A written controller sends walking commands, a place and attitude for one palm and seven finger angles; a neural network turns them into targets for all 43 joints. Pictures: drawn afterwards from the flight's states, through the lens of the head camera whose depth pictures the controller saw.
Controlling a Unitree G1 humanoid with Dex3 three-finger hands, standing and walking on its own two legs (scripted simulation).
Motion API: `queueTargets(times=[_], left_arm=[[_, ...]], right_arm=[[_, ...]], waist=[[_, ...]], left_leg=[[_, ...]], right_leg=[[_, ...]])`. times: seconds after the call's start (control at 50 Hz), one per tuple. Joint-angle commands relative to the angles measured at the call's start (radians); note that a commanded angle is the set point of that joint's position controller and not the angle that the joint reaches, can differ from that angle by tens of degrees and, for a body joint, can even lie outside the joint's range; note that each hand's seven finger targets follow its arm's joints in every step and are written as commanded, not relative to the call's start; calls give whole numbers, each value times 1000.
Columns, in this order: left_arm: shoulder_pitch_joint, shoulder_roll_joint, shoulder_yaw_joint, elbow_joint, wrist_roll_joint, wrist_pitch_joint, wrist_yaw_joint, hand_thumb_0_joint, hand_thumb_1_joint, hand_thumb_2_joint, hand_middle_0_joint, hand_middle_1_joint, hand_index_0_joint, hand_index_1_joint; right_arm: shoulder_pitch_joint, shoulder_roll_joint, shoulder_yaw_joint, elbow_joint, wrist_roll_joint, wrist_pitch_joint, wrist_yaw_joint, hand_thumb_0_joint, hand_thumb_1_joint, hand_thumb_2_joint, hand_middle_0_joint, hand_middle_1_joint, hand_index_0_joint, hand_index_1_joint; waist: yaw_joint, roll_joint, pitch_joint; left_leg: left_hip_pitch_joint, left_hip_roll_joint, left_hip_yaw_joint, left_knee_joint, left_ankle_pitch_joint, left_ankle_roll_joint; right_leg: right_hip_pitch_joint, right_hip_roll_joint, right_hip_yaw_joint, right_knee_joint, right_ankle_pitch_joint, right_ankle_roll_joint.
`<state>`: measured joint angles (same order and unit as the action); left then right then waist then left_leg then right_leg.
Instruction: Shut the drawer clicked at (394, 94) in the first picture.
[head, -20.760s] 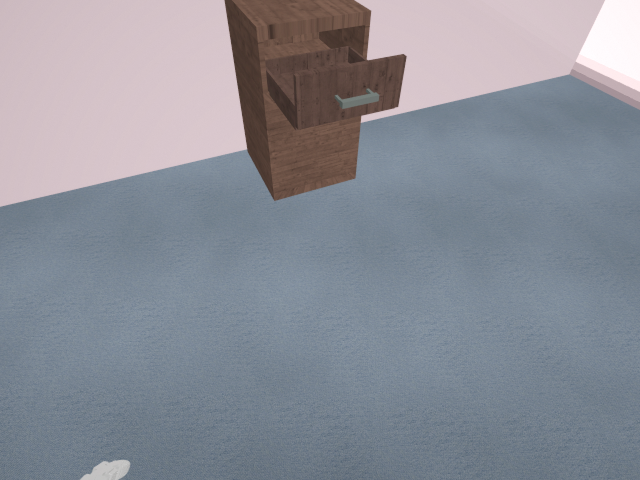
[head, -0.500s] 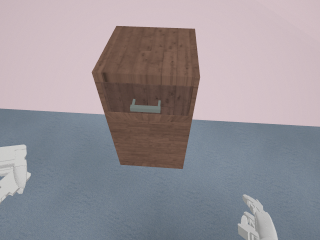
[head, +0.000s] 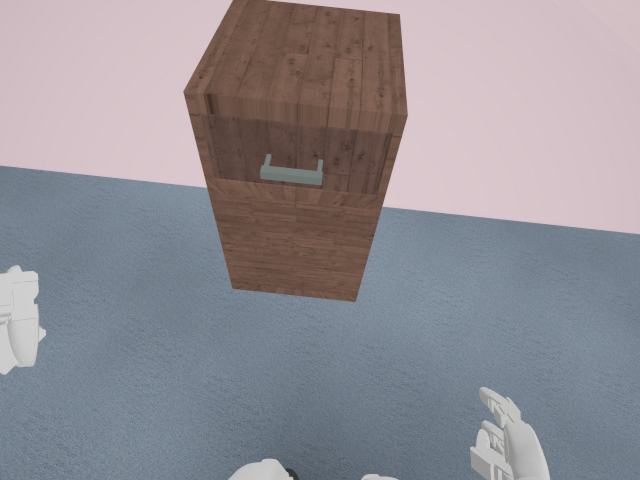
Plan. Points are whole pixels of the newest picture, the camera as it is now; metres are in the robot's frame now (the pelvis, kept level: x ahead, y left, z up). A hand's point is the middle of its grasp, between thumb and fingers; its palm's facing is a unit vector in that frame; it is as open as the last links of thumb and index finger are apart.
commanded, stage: step back with the hand held close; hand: left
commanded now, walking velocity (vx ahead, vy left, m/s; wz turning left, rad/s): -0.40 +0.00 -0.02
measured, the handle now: (293, 168) +0.72 +0.09 -0.12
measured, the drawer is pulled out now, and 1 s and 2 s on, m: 0.00 0.00 0.00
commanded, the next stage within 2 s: stop stepping back and stand still in 0.48 s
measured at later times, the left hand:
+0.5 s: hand out of the picture +0.13 +0.24 +0.18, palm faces +0.35 -0.81 -0.46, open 3.2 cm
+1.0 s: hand out of the picture +0.03 +0.22 +0.17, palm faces +0.31 -0.84 -0.44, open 3.2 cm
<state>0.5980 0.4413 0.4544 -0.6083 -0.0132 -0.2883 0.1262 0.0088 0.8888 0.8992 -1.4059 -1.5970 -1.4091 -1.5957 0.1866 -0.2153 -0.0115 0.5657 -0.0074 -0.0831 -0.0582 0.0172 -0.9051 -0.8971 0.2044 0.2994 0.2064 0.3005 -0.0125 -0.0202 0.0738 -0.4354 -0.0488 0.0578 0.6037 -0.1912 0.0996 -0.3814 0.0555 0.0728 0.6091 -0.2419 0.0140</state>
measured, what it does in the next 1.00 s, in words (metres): walks backwards: left foot, then right foot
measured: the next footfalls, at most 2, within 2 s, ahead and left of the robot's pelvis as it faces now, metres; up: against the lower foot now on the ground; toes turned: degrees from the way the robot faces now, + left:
left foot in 0.32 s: +0.04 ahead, +0.11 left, +0.00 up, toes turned +1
right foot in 0.62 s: -0.13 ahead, -0.13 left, +0.00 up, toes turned -4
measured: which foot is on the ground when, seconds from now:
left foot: down 0.00-0.18, up 0.20-0.30, down 0.32-0.66, up 0.68-0.86, down 0.88-1.00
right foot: down 0.00-0.32, up 0.34-0.60, down 0.62-1.00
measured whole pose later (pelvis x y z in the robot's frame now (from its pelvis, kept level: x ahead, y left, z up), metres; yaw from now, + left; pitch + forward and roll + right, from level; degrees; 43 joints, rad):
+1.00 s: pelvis -0.17 -0.01 +0.01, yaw -3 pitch +0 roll +1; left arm 0.66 0.40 0.37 -0.56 -0.03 -0.23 0.15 0.01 0.89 0.90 -1.41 -1.60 -1.41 -1.60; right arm 0.26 -0.24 -0.02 0.62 0.02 -0.12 -0.08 0.02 -0.91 -0.90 0.20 0.30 0.20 0.30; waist -0.03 -0.06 -0.02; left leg -0.27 -0.03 0.05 0.50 -0.23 0.04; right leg -0.23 -0.04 0.00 0.55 -0.31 0.02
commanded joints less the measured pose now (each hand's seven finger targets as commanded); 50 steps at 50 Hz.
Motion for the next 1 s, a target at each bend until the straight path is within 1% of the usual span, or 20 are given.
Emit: queueTargets(times=[0.0, 0.08, 0.14, 0.18, 0.26, 0.28, 0.3, 0.32, 0.36, 0.44, 0.52, 0.58, 0.62, 0.64, 0.68, 0.7, 0.8, 0.88, 0.92, 0.98], left_arm=[[21, 119, 89, -212, -12, -66, 2, 0, 900, 900, -1400, -1600, -1400, -1600], [2, 140, 110, -232, -6, -64, 5, 0, 900, 900, -1400, -1600, -1400, -1600], [-9, 162, 117, -212, -15, -68, 18, 0, 900, 900, -1400, -1600, -1400, -1600], [-8, 147, 86, -187, -36, -61, 32, 0, 900, 900, -1400, -1600, -1400, -1600], [45, 135, 78, -149, -29, -61, 39, 0, 900, 900, -1400, -1600, -1400, -1600], [35, 129, 69, -180, -30, -68, 37, 0, 900, 900, -1400, -1600, -1400, -1600], [2, 133, 72, -223, -18, -79, 36, 0, 900, 900, -1400, -1600, -1400, -1600], [-41, 136, 64, -233, -7, -74, 35, 0, 900, 900, -1400, -1600, -1400, -1600], [-18, 157, 108, -220, -17, -83, 37, 0, 900, 900, -1400, -1600, -1400, -1600], [19, 108, 59, -284, -41, -62, 30, 0, 900, 900, -1400, -1600, -1400, -1600], [11, 103, 35, -261, -31, -56, 20, 0, 900, 900, -1400, -1600, -1400, -1600], [55, 128, 63, -222, -38, -52, 7, 0, 900, 900, -1400, -1600, -1400, -1600], [108, 192, 115, -199, -45, -37, 11, 0, 900, 900, -1400, -1600, -1400, -1600], [94, 200, 127, -179, -61, -28, 21, 0, 900, 900, -1400, -1600, -1400, -1600], [117, 173, 125, -163, -55, 4, 34, 0, 900, 900, -1400, -1600, -1400, -1600], [130, 159, 119, -155, -52, 12, 38, 0, 900, 900, -1400, -1600, -1400, -1600], [113, 105, 48, -126, -44, 9, 48, 0, 900, 900, -1400, -1600, -1400, -1600], [68, 114, 27, -177, -28, -13, 36, 0, 900, 900, -1400, -1600, -1400, -1600], [27, 137, 47, -227, -22, -19, 37, 0, 900, 900, -1400, -1600, -1400, -1600], [-18, 94, 19, -178, -8, -14, 42, 0, 900, 900, -1400, -1600, -1400, -1600]], right_arm=[[-73, -160, -74, -146, 0, -58, -12, 0, -900, -900, 200, 300, 200, 300], [-79, -156, -74, -159, 4, -46, -14, 0, -900, -900, 200, 300, 200, 300], [-46, -129, -85, -145, 2, -24, -4, 0, -900, -900, 200, 300, 200, 300], [-48, -108, -83, -128, 0, -5, 10, 0, -900, -900, 200, 300, 200, 300], [-57, -97, -64, -114, 9, 7, -3, 0, -900, -900, 200, 300, 200, 300], [-75, -119, -63, -115, 9, -4, -13, 0, -900, -900, 200, 300, 200, 300], [-93, -140, -65, -130, 5, -24, -22, 0, -900, -900, 200, 300, 200, 300], [-82, -116, -67, -124, -9, -46, -27, 0, -900, -900, 200, 300, 200, 300], [-47, -120, -83, -96, -14, -90, -15, 0, -900, -900, 200, 300, 200, 300], [-25, -109, -81, -66, -10, -117, 4, 0, -900, -900, 200, 300, 200, 300], [-48, -119, -64, -42, -28, -132, 10, 0, -900, -900, 200, 300, 200, 300], [-66, -117, -59, -60, -20, -116, 13, 0, -900, -900, 200, 300, 200, 300], [-63, -83, -54, -108, -5, -74, 16, 0, -900, -900, 200, 300, 200, 300], [-73, -75, -45, -115, 6, -58, 11, 0, -900, -900, 200, 300, 200, 300], [-80, -69, -37, -118, 30, -41, 3, 0, -900, -900, 200, 300, 200, 300], [-90, -55, -29, -128, 31, -34, -1, 0, -900, -900, 200, 300, 200, 300], [-73, -90, -33, -114, 36, -61, -16, 0, -900, -900, 200, 300, 200, 300], [-54, -145, -49, -123, 37, -93, -24, 0, -900, -900, 200, 300, 200, 300], [-60, -123, -33, -111, 22, -95, -28, 0, -900, -900, 200, 300, 200, 300], [-60, -125, -33, -99, 20, -104, -31, 0, -900, -900, 200, 300, 200, 300]], waist=[[8, 112, -235], [-5, 46, -190], [-19, -90, -156], [-18, -145, -174], [-26, -65, -164], [-22, 77, -150], [-17, 281, -160], [-24, 345, -162], [-14, 241, -209], [5, 176, -245], [6, 259, -241], [24, 192, -251], [9, -111, -240], [20, -179, -194], [10, -189, -277], [2, -152, -273], [-11, -78, -153], [8, 69, -133], [-1, 210, -132], [1, 194, -57]], left_leg=[[-171, 259, -244, -275, -117, 42], [-270, 190, -205, -191, -383, 27], [-120, 70, -141, 86, -357, -52], [48, 33, -122, 316, -250, -91], [159, 69, -119, -56, -130, -70], [112, 139, -189, -221, -102, -34], [-40, 302, -362, -322, -35, 33], [-74, 394, -437, -350, 72, 75], [-71, 417, -371, -336, 15, 105], [208, 344, -224, -216, 430, 43], [235, 332, -209, -239, 353, 18], [180, 257, -146, -206, 84, -33], [105, 81, 17, 32, -182, -118], [39, 56, -3, 186, -188, -118], [-104, 60, -56, 302, -189, -104], [-116, 70, -62, 265, -168, -103], [187, 63, -26, -158, -55, -62], [228, 188, -169, -231, 89, -5], [179, 197, -221, -299, 1, -4], [45, 228, -241, -380, -354, 2]], right_leg=[[353, -15, 33, 118, 152, -10], [318, -78, 157, 29, 143, -39], [57, -275, 407, -276, -118, -143], [-86, -377, 392, -383, -104, -205], [-86, -231, 144, -196, 109, -98], [-53, -135, 69, -57, 88, -57], [56, -25, -21, 172, 38, -8], [35, 7, -19, 351, -163, 6], [18, 12, 31, 546, -229, -5], [-34, -27, -47, 219, -258, 1], [69, -29, -75, -31, -145, 2], [184, -40, -98, -238, -7, -1], [117, -261, 136, -364, 68, -84], [70, -370, 230, -393, 145, -134], [280, -348, 156, -249, 511, -122], [303, -340, 138, -218, 521, -131], [120, -266, 64, -232, 85, -72], [135, -118, -11, -121, 81, 12], [145, -100, -74, -59, -7, -2], [189, -71, -92, -73, -123, -8]])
